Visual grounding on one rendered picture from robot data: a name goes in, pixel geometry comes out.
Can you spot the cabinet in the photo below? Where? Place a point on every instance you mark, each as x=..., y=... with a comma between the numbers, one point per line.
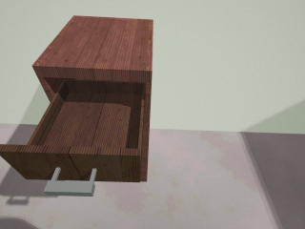
x=96, y=48

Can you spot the handle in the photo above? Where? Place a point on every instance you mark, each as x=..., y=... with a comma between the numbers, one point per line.
x=64, y=188

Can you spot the drawer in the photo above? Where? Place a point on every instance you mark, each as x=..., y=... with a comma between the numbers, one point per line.
x=89, y=124

